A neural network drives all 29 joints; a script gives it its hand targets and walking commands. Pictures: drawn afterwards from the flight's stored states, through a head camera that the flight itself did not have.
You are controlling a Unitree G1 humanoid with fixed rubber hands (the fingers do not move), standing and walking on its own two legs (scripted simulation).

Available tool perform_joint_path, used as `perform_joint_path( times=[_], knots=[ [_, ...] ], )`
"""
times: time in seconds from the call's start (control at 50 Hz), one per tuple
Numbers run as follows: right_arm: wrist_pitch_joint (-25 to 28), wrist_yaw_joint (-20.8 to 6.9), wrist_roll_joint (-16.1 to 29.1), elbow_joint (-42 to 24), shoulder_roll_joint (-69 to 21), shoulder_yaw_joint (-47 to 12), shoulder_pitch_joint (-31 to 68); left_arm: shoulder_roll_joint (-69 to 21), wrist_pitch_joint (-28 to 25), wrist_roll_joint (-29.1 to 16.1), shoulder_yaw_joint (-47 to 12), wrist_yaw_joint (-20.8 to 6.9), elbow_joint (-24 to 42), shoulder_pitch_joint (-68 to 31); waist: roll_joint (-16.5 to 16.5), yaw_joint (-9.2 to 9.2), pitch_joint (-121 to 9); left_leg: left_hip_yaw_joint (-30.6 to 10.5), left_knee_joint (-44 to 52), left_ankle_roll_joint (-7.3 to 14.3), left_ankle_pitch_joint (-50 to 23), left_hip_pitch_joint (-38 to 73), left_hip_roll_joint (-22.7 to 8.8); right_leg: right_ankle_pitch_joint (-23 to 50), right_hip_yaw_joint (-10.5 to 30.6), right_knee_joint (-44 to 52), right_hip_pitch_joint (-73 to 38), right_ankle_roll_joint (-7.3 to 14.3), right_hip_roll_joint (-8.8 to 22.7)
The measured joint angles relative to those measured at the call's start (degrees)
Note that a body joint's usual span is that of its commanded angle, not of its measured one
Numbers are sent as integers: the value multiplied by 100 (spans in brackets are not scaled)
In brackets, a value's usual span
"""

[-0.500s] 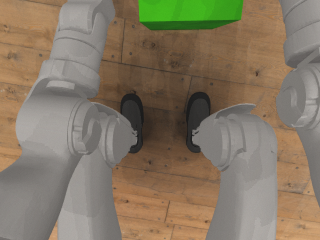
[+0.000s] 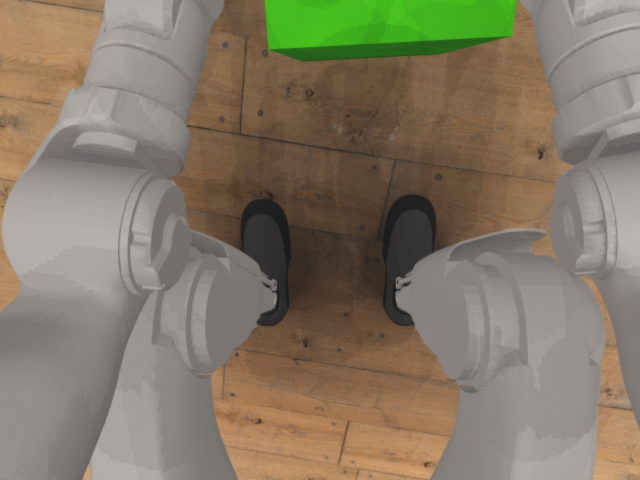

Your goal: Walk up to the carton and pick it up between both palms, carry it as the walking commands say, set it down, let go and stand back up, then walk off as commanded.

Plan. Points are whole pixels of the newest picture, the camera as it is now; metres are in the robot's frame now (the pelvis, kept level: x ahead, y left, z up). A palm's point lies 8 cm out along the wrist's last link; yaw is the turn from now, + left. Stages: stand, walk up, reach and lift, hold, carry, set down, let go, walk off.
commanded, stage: reach and lift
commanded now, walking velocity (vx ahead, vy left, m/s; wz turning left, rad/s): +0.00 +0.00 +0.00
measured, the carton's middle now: out of the picture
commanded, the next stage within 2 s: none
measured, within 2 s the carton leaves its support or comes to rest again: leaves its support in 1.34 s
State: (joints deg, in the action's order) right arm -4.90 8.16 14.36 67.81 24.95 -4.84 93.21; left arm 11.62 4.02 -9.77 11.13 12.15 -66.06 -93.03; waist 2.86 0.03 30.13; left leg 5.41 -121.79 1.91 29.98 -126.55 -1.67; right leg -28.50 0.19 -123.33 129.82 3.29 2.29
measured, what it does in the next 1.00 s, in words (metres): stands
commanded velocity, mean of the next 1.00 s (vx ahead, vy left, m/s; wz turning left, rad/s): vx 0.00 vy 0.00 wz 0.00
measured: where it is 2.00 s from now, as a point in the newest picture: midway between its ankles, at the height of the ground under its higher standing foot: (335, 281)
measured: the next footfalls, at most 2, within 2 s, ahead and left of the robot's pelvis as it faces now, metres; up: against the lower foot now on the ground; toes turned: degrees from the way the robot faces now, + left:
none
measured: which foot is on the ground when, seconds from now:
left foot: down 0.00-1.00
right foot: down 0.00-1.00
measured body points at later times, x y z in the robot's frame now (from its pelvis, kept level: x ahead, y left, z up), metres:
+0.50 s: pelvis +0.00 +0.00 +0.00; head +0.39 -0.05 +0.20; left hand +0.57 +0.09 -0.20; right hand +0.57 -0.18 -0.21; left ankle +0.13 +0.11 -0.34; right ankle +0.13 -0.11 -0.34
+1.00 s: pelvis +0.00 +0.00 -0.01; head +0.39 -0.04 +0.20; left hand +0.57 +0.09 -0.20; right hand +0.57 -0.18 -0.22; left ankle +0.13 +0.11 -0.34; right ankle +0.13 -0.11 -0.34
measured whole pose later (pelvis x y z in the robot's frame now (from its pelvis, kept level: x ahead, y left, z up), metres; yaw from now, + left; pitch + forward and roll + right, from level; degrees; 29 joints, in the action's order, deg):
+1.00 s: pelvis +0.00 +0.00 -0.01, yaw +0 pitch +33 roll +4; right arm -9.2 5.6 12.2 67.9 22.9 -0.8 94.0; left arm 11.8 7.7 -10.3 9.8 9.2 -66.2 -93.0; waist 2.8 0.0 29.9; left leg 4.8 -124.9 1.8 30.6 -127.2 -0.4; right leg -29.3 0.2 -126.1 130.0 3.3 2.2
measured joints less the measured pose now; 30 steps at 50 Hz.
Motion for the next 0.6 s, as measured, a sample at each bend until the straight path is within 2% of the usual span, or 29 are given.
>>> perform_joint_path(
  times=[0.32,0.48,0.6],
  knots=[
    [54,18,98,-2,-44,-309,120,-1,-60,-44,-271,-1,0,0,-2,0,-1,-3,0,0,0,0,5,0,0,0,0,0,-5],
    [52,29,98,1,-126,-240,157,-3,-65,-49,-328,28,-4,0,-2,0,-1,-5,0,0,1,-1,11,-4,1,0,-2,1,-6],
    [-105,-51,12,11,-182,111,173,-2,-52,-50,-277,-50,-10,0,-2,0,-7,-17,-10,0,1,-10,38,-14,1,-8,-2,4,-7]
  ],
)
